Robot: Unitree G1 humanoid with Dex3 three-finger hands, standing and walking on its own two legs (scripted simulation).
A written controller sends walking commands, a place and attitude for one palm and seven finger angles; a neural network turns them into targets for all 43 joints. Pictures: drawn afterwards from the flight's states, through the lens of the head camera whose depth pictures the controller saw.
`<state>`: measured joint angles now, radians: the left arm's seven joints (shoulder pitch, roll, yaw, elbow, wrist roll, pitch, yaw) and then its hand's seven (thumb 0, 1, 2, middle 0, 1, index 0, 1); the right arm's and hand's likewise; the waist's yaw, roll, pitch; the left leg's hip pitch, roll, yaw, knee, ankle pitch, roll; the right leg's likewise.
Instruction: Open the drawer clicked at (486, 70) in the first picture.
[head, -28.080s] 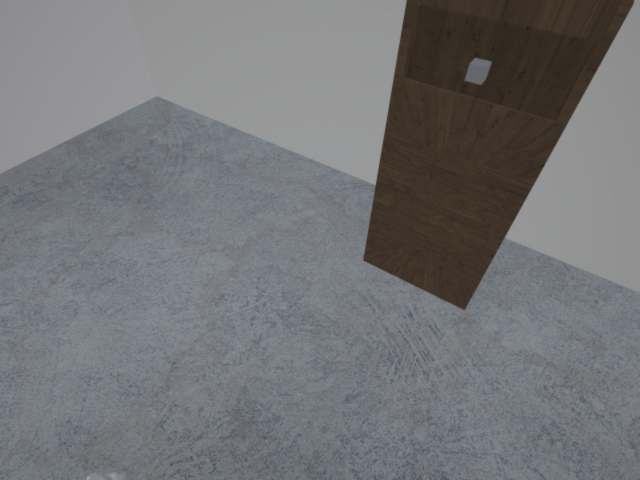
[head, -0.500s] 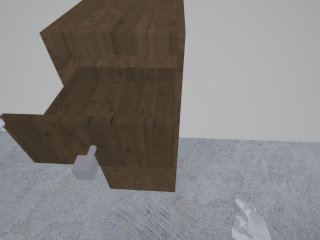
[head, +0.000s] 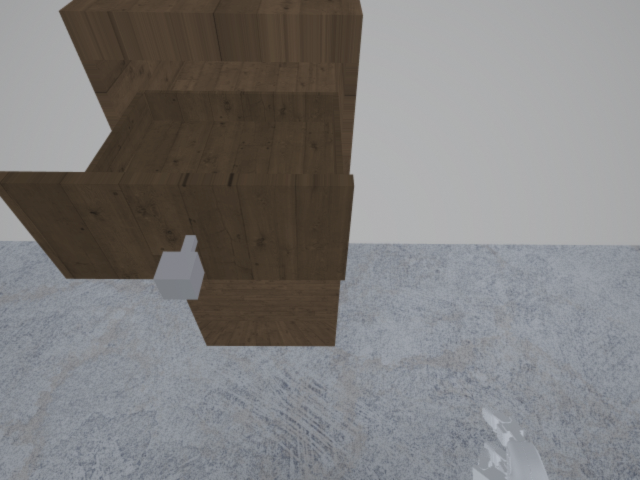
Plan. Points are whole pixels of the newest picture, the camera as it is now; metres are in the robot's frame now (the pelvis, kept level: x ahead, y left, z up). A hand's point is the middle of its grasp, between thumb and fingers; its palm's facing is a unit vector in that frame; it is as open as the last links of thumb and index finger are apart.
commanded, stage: step back with the hand held close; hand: left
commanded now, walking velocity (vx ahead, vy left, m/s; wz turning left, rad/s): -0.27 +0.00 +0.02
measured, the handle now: (184, 262) +0.33 +0.18 +0.12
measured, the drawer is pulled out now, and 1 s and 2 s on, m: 0.30 0.30 0.30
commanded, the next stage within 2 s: stop stepping back and stand still in 0.38 s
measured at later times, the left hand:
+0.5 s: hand out of the picture +0.08 +0.22 +0.31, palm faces +0.52 -0.76 -0.38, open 7.4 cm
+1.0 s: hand out of the picture -0.05 +0.26 +0.33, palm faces +0.61 -0.73 -0.31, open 7.4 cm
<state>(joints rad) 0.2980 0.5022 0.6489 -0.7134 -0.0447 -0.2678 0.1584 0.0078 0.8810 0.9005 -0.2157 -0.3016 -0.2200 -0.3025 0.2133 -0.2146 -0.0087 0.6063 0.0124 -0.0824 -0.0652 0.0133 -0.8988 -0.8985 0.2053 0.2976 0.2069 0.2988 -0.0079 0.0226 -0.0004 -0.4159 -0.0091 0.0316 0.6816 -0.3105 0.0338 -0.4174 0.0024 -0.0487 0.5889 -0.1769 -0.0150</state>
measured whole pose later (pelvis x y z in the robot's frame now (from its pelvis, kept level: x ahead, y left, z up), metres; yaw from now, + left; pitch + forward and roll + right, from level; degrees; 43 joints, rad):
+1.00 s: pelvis -0.22 +0.02 +0.01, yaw -1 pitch +0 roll -1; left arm 0.26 0.52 0.60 -0.73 -0.03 -0.27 0.15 0.01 0.88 0.90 -0.22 -0.30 -0.22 -0.30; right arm 0.28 -0.22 0.01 0.69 0.00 -0.07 -0.07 0.01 -0.90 -0.90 0.21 0.30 0.21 0.30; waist 0.01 -0.04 -0.09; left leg -0.42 0.06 0.07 0.77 -0.39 0.01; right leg -0.26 -0.03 -0.12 0.53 -0.33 -0.04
